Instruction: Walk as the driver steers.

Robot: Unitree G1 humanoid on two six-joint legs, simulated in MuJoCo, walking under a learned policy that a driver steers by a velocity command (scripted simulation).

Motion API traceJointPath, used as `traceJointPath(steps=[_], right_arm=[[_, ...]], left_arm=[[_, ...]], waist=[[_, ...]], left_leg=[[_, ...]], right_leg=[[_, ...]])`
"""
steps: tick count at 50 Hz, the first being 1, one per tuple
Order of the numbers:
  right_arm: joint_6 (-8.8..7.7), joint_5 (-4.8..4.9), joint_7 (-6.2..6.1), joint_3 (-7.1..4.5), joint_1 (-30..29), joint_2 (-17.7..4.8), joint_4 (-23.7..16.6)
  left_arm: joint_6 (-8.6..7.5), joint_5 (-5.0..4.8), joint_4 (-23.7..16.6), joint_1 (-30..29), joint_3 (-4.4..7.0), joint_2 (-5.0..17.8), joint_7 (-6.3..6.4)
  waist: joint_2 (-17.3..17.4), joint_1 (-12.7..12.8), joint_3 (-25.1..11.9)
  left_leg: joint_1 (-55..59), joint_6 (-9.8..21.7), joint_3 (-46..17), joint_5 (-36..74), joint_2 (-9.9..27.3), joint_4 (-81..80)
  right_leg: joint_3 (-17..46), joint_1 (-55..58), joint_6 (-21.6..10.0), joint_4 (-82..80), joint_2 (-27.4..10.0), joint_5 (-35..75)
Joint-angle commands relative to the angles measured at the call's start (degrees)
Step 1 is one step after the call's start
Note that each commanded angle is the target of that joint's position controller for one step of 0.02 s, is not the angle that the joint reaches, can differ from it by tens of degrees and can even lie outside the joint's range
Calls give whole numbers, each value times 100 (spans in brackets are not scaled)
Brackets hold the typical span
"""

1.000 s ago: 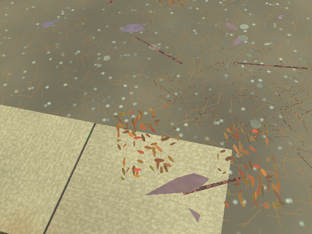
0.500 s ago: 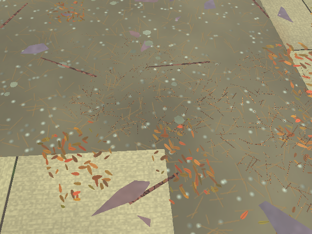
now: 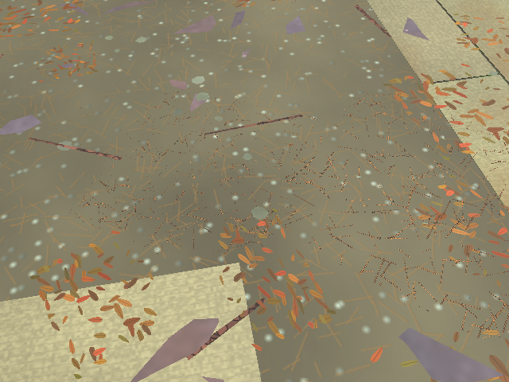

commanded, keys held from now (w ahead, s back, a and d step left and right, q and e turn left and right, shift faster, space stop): no key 0.24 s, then w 0.76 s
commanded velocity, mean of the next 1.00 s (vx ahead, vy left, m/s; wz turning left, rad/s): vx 0.27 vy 0.00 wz -0.02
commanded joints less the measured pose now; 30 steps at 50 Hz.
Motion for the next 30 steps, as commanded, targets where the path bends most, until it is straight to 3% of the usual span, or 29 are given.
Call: traceJointPath(steps=[1,2,3,4,7,12,13,15,18,21,23,25,26,28,29,30], right_arm=[[-101,-77,-28,-155,194,-949,-250],[-118,-11,8,-184,71,-942,-143],[-157,-15,45,-120,-42,-665,-191],[-194,-62,44,-78,-73,-544,-146],[-290,-58,24,-39,5,-490,-29],[-271,-43,-40,-3,74,-476,130],[-257,-31,-54,-2,169,-469,197],[-235,39,-90,-28,195,-531,213],[-393,112,-97,-4,236,-470,141],[-610,146,-19,-8,268,-426,100],[-728,157,48,18,166,-314,5],[-840,170,111,61,145,-158,-108],[-883,188,145,64,219,-188,-124],[-942,175,227,27,366,-312,-55],[-948,175,257,-13,727,-372,93],[-943,180,268,-140,1724,-615,438]], left_arm=[[-142,85,-73,225,191,780,-33],[-133,71,-25,202,206,758,-20],[-110,74,8,-75,212,869,1],[-82,42,27,-167,222,827,33],[8,26,223,-66,227,768,87],[3,-4,608,22,242,738,102],[9,-17,714,110,250,749,114],[23,-90,821,202,310,865,137],[-166,-158,878,328,310,823,121],[-404,-200,994,533,332,863,43],[-499,-217,1066,725,345,937,-6],[-542,-225,1128,959,390,1181,-45],[-555,-231,1124,982,406,1256,-54],[-564,-229,1063,908,423,1276,-67],[-555,-231,958,642,430,1297,-74],[-580,-195,662,-140,401,1244,-88]], waist=[[24,219,-451],[446,280,-395],[239,108,-276],[204,108,-285],[122,97,-245],[-123,62,-171],[-172,57,-275],[-226,84,14],[-263,117,547],[-328,174,410],[-538,239,344],[-1040,213,285],[-1124,152,272],[-887,37,71],[-748,-174,-101],[-280,-731,-482]], left_leg=[[918,320,-386,2075,448,-626],[314,516,-305,1090,339,-568],[67,516,-272,669,234,-704],[-10,445,-251,594,213,-770],[80,316,-154,770,117,-747],[131,324,-102,687,48,-747],[162,355,-27,133,-29,-734],[-199,554,-22,-1591,-132,-626],[-652,818,-350,-2447,17,-597],[-720,951,-488,-2030,59,-370],[-938,943,-283,-1582,-131,-28],[-1266,911,124,-914,-382,643],[-1380,941,161,-604,-370,759],[-1193,940,182,-184,-403,530],[-573,936,179,280,-447,150],[1205,1096,-234,1257,-343,-518]], right_leg=[[893,-266,-220,-599,-814,327],[535,69,-29,-644,-524,118],[508,260,54,-490,-497,134],[495,319,33,-430,-512,251],[535,310,-29,-446,-548,619],[508,285,27,-491,-537,728],[443,306,13,-492,-467,146],[408,-93,-121,-413,-353,-1822],[751,-600,-347,-455,-560,-2669],[1115,-366,-534,-456,-771,-2382],[1540,4,-728,-674,-961,-2261],[2427,457,-1080,-985,-1488,-1768],[2700,639,-1229,-912,-1721,-1101],[2324,872,-1149,-394,-1668,749],[1906,620,-993,68,-1488,1745],[1061,-486,-627,1228,-951,3227]])
Next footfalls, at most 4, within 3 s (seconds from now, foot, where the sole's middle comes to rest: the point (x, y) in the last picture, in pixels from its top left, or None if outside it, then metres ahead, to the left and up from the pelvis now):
0.96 right None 0.43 -0.07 -0.77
1.48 left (199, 321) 0.67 0.19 -0.77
2.00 right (274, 226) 0.99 -0.03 -0.77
2.50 left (196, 242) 0.94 0.21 -0.77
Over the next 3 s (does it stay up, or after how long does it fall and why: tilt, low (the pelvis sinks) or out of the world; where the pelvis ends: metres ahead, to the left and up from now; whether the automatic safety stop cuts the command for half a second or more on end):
stays up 0.98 0.11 0.00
